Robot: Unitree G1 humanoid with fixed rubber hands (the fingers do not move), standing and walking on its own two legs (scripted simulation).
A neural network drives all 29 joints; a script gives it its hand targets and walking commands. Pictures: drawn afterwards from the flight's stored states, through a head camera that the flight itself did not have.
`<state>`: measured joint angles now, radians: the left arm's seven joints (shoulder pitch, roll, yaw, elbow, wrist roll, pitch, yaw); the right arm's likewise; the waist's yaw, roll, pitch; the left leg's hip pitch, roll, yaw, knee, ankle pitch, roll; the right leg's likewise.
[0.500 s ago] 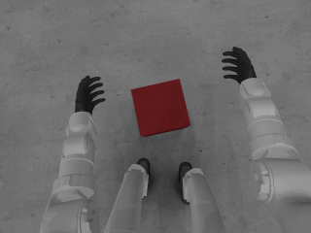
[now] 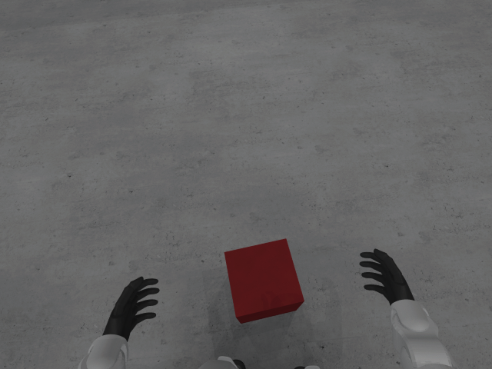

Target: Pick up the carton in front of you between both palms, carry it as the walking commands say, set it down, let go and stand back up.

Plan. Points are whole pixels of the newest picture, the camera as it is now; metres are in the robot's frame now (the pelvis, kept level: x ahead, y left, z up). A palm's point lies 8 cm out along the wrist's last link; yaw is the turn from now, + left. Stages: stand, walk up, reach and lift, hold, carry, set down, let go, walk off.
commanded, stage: let go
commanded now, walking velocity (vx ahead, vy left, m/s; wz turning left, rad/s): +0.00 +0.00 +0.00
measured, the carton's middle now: (262, 283) +0.36 +0.01 -0.64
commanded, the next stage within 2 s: stand in 0.64 s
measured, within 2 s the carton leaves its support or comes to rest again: neither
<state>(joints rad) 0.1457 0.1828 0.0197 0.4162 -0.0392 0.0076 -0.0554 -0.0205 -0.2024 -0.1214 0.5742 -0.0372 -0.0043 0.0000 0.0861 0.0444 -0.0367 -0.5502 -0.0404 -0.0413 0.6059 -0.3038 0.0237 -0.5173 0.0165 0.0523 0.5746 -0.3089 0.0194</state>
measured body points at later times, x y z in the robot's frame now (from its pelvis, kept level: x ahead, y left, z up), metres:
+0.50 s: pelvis -0.01 -0.03 +0.01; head +0.00 -0.03 +0.46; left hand +0.17 +0.20 -0.06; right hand +0.16 -0.26 -0.06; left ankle -0.02 +0.10 -0.73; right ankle -0.03 -0.13 -0.73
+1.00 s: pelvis +0.00 -0.01 +0.01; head +0.01 +0.01 +0.46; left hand +0.14 +0.28 -0.10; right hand +0.14 -0.30 -0.07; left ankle -0.02 +0.10 -0.73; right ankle -0.03 -0.13 -0.73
